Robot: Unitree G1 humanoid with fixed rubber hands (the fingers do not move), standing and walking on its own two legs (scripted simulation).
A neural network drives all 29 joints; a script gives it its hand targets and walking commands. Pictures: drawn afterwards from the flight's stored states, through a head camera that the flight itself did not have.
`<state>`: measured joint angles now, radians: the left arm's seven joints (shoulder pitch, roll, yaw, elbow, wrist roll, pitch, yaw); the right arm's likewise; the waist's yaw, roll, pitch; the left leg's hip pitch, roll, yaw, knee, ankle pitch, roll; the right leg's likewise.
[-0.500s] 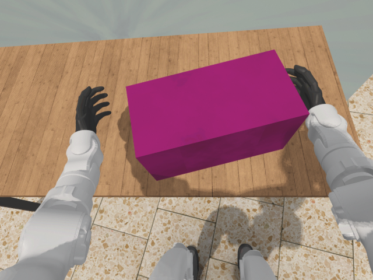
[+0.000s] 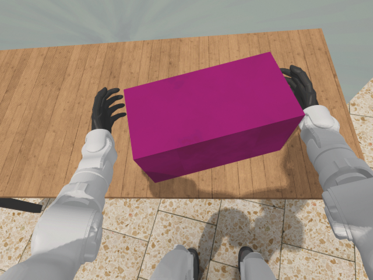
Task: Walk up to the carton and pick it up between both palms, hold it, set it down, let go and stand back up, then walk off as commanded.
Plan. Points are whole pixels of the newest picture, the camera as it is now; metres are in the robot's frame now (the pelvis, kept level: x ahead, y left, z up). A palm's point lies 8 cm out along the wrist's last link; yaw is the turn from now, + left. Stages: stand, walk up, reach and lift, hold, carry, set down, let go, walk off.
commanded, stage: reach and lift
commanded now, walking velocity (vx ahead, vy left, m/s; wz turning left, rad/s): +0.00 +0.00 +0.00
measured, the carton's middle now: (208, 122) +0.44 +0.03 -0.01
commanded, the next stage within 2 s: none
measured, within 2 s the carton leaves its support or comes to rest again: leaves its support in 1.56 s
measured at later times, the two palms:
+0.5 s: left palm (108, 125) +0.41 +0.24 +0.02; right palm (299, 102) +0.48 -0.16 +0.02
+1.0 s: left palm (106, 126) +0.41 +0.25 +0.02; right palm (296, 102) +0.49 -0.16 +0.01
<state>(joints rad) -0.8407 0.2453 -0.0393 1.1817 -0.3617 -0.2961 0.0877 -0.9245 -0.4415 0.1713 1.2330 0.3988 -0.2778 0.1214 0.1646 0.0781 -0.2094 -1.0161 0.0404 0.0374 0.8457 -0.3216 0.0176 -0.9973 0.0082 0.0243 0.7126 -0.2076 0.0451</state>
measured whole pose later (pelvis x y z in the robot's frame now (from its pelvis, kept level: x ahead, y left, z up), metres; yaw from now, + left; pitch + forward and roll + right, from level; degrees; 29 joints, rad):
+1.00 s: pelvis +0.00 +0.00 +0.00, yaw +0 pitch +28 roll -3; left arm -0.86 0.22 -0.04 1.25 -0.36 -0.37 0.11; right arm -0.93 -0.39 0.11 1.23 0.38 -0.29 0.11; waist 0.16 0.08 -0.21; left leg -1.02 0.04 0.04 0.85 -0.32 0.02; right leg -1.00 0.01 0.02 0.71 -0.21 0.05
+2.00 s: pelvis +0.00 +0.00 +0.00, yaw +0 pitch +28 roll -3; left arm -0.87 0.19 -0.04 1.48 -0.36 -0.70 0.11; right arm -0.92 -0.33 -0.03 1.35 0.14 -0.54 0.13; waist 0.16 0.08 -0.24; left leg -1.01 0.04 0.04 0.83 -0.32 0.02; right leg -1.00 0.01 0.02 0.71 -0.21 0.05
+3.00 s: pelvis -0.01 -0.01 +0.02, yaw +2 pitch +12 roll -1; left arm -0.73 0.19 -0.04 1.17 -0.36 -0.22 0.18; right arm -0.76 -0.30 -0.03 1.05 0.14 -0.09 0.08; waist 0.09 0.05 -0.24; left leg -0.65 0.02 0.04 0.72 -0.29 0.02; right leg -0.65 -0.01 0.02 0.65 -0.21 0.04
